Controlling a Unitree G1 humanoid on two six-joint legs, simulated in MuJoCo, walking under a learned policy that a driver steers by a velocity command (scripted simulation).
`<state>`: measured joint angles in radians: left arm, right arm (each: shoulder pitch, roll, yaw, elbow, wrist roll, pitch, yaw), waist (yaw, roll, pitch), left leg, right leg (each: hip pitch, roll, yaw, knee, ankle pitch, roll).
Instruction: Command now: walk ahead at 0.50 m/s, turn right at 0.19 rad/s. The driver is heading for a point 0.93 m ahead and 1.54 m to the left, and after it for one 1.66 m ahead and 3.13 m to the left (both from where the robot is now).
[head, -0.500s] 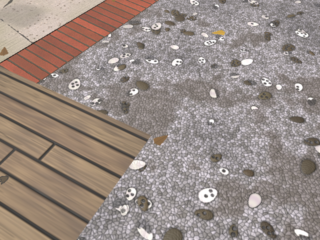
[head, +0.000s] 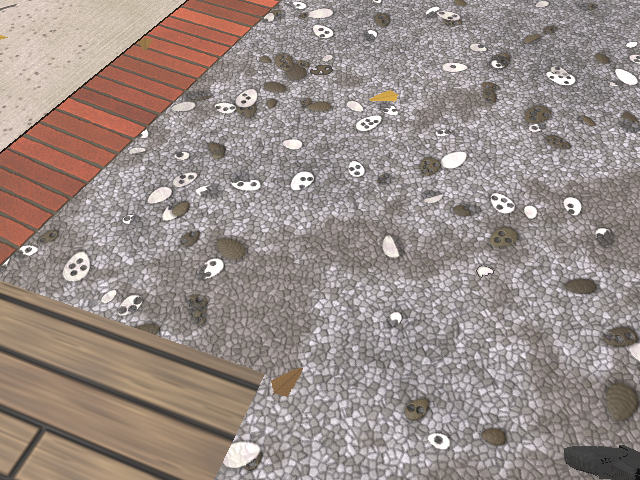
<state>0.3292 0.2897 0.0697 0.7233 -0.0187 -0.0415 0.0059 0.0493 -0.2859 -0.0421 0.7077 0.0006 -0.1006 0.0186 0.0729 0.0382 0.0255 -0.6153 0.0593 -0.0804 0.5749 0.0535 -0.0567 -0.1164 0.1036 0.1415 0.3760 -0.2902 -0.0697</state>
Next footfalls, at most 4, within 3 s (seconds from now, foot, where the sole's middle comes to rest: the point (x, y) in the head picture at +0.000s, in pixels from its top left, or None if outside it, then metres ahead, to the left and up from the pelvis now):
0.10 left None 0.23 0.14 -0.78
0.60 right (384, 451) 0.52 -0.03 -0.78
1.10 left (222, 376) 0.67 0.33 -0.78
1.58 right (238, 254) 1.02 0.35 -0.78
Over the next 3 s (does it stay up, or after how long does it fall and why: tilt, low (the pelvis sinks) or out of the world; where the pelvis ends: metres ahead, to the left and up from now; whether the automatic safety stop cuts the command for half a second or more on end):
stays up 0.87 0.51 -0.01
